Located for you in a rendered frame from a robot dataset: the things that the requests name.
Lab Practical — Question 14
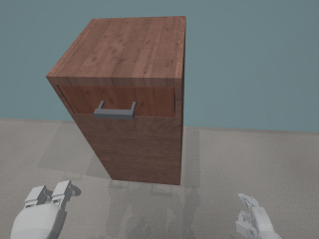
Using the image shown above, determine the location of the robot right hand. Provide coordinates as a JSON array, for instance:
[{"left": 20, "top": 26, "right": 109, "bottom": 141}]
[{"left": 235, "top": 193, "right": 276, "bottom": 239}]

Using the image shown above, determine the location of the handle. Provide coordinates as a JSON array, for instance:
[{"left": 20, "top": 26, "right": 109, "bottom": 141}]
[{"left": 94, "top": 101, "right": 137, "bottom": 120}]

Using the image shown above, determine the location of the cabinet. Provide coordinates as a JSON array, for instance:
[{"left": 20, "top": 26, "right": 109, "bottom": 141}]
[{"left": 46, "top": 16, "right": 186, "bottom": 186}]

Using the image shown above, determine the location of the drawer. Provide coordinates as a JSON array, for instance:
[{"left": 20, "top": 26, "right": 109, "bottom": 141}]
[{"left": 58, "top": 85, "right": 175, "bottom": 118}]

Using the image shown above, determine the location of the robot left hand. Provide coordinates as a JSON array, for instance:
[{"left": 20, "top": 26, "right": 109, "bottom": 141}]
[{"left": 10, "top": 180, "right": 82, "bottom": 239}]

